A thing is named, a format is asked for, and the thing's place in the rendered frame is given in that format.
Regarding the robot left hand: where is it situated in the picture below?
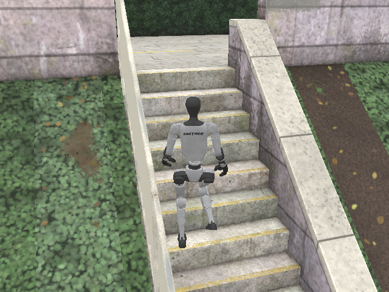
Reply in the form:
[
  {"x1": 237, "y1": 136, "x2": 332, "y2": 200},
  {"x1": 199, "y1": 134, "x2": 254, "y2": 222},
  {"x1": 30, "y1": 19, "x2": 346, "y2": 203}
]
[{"x1": 162, "y1": 157, "x2": 176, "y2": 167}]

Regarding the right robot foot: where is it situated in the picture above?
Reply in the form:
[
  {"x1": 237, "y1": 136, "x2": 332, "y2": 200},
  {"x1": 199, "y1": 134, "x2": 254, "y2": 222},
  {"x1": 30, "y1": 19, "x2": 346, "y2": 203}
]
[{"x1": 205, "y1": 221, "x2": 217, "y2": 230}]

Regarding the left robot upper arm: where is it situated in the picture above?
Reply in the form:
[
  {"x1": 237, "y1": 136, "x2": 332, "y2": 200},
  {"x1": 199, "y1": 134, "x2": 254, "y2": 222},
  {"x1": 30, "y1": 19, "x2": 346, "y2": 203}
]
[{"x1": 165, "y1": 123, "x2": 181, "y2": 156}]

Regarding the robot right forearm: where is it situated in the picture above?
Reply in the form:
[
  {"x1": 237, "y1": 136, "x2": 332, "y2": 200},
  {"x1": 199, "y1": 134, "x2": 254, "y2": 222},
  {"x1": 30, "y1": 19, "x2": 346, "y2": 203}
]
[{"x1": 216, "y1": 148, "x2": 227, "y2": 167}]

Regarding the left robot thigh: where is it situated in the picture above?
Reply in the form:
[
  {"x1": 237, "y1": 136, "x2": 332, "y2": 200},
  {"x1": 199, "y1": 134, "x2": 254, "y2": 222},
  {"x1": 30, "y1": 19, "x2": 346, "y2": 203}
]
[{"x1": 173, "y1": 169, "x2": 186, "y2": 209}]

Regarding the right robot upper arm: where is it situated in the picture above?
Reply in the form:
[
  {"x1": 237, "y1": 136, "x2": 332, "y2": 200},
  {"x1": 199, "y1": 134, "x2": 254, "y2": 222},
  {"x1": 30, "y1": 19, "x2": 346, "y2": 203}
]
[{"x1": 206, "y1": 123, "x2": 222, "y2": 156}]

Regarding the robot left forearm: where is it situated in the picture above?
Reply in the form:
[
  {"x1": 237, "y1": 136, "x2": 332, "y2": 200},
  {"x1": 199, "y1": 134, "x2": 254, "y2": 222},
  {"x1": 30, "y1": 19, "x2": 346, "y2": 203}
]
[{"x1": 162, "y1": 146, "x2": 171, "y2": 161}]

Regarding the robot right hand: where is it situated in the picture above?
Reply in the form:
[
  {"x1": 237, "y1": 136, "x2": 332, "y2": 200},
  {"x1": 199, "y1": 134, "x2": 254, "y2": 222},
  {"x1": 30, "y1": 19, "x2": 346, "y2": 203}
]
[{"x1": 214, "y1": 164, "x2": 228, "y2": 176}]

